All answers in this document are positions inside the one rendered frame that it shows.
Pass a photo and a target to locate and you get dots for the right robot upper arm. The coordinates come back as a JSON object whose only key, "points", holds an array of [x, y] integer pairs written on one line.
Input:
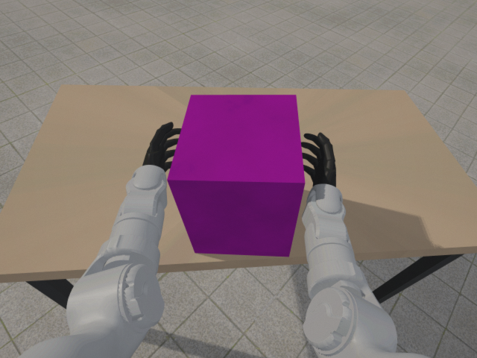
{"points": [[340, 324]]}

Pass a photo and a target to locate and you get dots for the left robot upper arm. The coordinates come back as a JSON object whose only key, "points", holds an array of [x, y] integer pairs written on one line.
{"points": [[109, 314]]}

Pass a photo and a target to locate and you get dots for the robot left forearm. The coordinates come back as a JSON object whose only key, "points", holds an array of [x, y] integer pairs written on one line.
{"points": [[137, 229]]}

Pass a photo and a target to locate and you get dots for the carton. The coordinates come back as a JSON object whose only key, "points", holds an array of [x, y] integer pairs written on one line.
{"points": [[237, 175]]}

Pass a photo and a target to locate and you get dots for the left robot hand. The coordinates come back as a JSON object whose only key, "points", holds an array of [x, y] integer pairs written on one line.
{"points": [[156, 154]]}

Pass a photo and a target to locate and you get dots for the right robot hand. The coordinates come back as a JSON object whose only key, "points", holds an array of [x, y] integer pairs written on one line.
{"points": [[324, 164]]}

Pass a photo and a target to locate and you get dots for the table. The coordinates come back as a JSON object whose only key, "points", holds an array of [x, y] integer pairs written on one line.
{"points": [[404, 193]]}

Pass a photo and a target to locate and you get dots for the robot right forearm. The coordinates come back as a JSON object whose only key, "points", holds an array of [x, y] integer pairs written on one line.
{"points": [[329, 251]]}

